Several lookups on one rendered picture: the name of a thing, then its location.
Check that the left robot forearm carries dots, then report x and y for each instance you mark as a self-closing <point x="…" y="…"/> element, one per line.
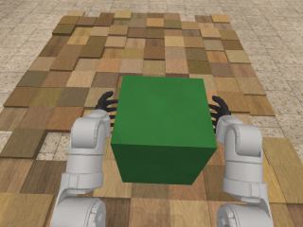
<point x="83" y="172"/>

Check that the carton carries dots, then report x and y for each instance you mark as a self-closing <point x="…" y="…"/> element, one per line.
<point x="163" y="131"/>

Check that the robot left hand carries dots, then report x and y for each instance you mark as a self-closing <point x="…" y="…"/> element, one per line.
<point x="103" y="103"/>

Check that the right robot forearm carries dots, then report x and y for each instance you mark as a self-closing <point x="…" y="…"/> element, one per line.
<point x="243" y="154"/>

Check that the robot right hand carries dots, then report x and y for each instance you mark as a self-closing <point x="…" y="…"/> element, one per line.
<point x="221" y="111"/>

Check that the right robot upper arm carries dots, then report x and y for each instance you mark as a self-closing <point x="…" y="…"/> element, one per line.
<point x="242" y="215"/>

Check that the left robot upper arm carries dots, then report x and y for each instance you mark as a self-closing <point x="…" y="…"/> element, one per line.
<point x="75" y="211"/>

